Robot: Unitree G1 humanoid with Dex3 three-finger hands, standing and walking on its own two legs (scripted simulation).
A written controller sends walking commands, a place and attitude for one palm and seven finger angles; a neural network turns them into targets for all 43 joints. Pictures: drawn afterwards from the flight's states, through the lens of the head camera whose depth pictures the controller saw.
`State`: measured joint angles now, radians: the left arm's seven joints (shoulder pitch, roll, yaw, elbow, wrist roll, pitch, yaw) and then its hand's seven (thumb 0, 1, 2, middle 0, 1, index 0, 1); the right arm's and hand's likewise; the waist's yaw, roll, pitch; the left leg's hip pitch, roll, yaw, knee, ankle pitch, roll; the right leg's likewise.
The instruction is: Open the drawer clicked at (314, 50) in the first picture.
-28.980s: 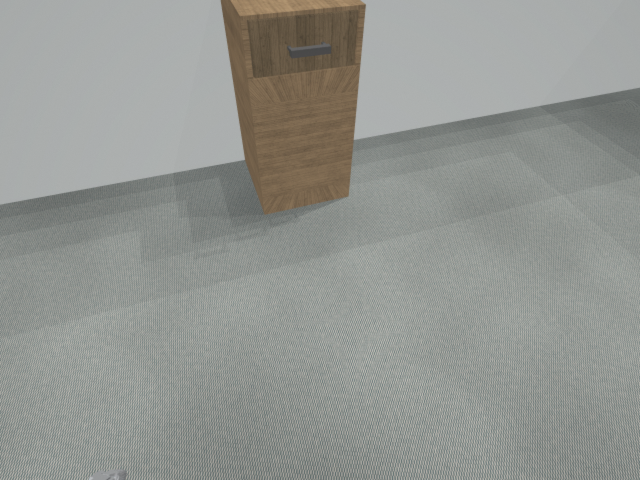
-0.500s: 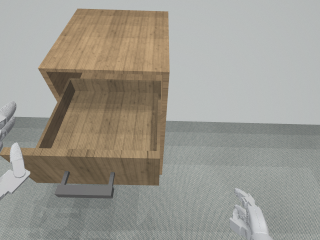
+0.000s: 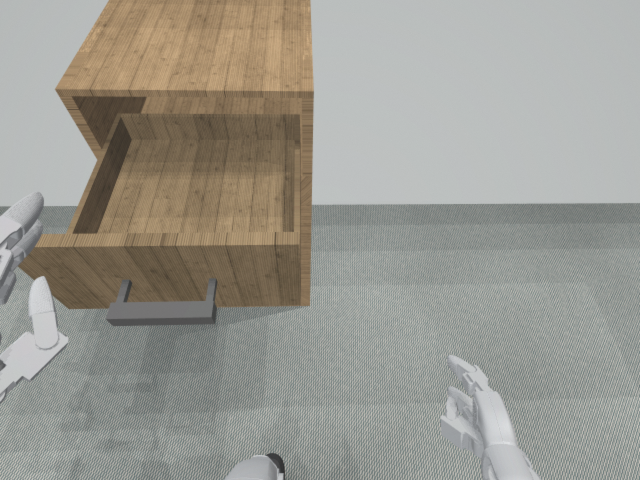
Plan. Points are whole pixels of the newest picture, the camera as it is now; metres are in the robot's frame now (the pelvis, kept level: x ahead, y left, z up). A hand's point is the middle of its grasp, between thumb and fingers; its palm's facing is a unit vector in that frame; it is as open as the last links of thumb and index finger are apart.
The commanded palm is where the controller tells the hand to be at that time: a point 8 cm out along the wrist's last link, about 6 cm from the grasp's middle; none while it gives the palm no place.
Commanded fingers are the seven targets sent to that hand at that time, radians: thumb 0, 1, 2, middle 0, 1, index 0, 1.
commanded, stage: step back with the hand held close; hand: left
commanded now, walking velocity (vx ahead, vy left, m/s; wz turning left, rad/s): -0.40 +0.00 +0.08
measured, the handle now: (166, 299) +0.33 +0.25 -0.03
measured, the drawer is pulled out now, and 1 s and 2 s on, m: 0.30 0.30 0.30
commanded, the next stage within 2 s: stop stepping back and stand still in 0.16 s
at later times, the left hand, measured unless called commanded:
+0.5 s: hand out of the picture +0.01 +0.21 +0.17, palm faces +0.42 -0.78 -0.47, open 7.4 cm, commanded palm -0.05 +0.25 +0.18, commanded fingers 0.00 0.90 0.90 -0.20 -0.30 -0.20 -0.30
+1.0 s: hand out of the picture -0.08 +0.18 +0.17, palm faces +0.49 -0.76 -0.43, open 7.4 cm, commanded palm -0.14 +0.22 +0.18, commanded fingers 0.00 0.90 0.90 -0.20 -0.30 -0.20 -0.30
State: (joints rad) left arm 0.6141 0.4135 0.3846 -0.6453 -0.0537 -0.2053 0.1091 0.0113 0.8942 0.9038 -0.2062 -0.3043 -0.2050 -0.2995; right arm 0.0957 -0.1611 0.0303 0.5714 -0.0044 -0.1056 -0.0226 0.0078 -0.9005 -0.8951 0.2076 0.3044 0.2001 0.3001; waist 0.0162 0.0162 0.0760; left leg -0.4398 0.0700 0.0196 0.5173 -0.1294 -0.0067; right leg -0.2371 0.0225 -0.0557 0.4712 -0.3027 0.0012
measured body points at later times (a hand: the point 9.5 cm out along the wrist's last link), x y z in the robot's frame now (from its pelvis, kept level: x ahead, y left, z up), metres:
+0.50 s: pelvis -0.16 -0.04 -0.01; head -0.15 -0.03 +0.44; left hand -0.02 +0.25 +0.20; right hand +0.03 -0.24 -0.09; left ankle -0.11 +0.10 -0.71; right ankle -0.10 -0.13 -0.73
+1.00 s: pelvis -0.24 -0.08 +0.00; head -0.26 -0.09 +0.45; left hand -0.12 +0.22 +0.19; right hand -0.07 -0.30 -0.11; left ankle -0.24 +0.05 -0.67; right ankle -0.18 -0.15 -0.73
